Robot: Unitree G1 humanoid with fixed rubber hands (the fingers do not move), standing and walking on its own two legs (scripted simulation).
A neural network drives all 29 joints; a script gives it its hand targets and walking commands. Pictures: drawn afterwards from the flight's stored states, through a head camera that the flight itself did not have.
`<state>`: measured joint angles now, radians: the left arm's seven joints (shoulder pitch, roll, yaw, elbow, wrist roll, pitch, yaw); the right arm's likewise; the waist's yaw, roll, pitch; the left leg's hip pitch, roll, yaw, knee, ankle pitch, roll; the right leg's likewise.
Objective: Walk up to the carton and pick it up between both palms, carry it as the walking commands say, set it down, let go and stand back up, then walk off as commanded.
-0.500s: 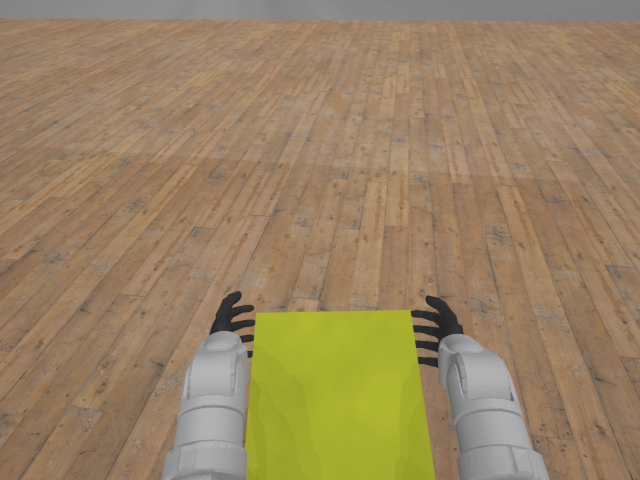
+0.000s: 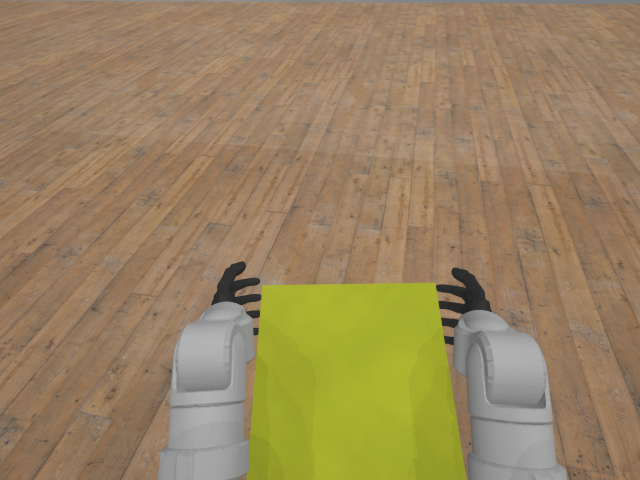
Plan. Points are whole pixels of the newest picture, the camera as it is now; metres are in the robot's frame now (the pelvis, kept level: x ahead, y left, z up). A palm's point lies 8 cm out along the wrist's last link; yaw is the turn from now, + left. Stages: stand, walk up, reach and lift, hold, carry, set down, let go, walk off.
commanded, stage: carry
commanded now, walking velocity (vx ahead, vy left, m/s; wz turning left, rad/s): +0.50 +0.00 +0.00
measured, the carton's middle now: (349, 390) +0.26 -0.01 -0.01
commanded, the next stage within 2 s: none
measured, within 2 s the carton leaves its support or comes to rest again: neither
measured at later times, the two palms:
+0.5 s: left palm (235, 205) +0.55 +0.17 +0.09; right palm (401, 203) +0.55 -0.12 +0.08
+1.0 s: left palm (260, 119) +0.94 +0.17 +0.06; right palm (374, 115) +0.95 -0.12 +0.06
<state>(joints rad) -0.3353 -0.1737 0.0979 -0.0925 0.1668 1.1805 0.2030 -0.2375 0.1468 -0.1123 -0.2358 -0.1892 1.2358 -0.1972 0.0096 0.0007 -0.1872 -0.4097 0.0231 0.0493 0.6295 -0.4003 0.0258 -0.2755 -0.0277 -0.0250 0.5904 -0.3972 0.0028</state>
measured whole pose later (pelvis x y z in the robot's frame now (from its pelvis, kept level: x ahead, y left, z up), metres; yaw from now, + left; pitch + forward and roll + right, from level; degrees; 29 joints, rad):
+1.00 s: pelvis +0.66 +0.01 -0.03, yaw +0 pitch +10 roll +0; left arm -0.27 -0.16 0.09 -0.28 0.10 1.22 0.23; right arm -0.20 0.14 -0.05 -0.35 -0.14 1.25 -0.24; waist 0.07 -0.03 -0.17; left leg -0.61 0.00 0.10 0.79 -0.31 0.03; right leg -0.19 -0.06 -0.10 0.74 -0.57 0.02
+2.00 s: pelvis +1.55 +0.02 -0.02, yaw -1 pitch +9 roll -3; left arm -0.27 -0.16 0.06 -0.36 0.08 1.20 0.25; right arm -0.17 0.14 -0.05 -0.45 -0.13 1.26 -0.22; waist -0.01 0.00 -0.07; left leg -0.48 -0.01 0.10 1.47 -0.58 0.00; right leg -0.44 0.01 -0.14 0.69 -0.41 -0.04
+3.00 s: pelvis +2.30 +0.13 +0.01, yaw +1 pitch +5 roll -3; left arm -0.27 -0.15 0.06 -0.38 0.08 1.19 0.26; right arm -0.17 0.14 -0.05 -0.42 -0.13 1.22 -0.21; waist 0.03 0.02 -0.02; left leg -0.25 -0.02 0.11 0.50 -0.34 0.11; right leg -0.35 -0.02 -0.11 1.11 -0.38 0.03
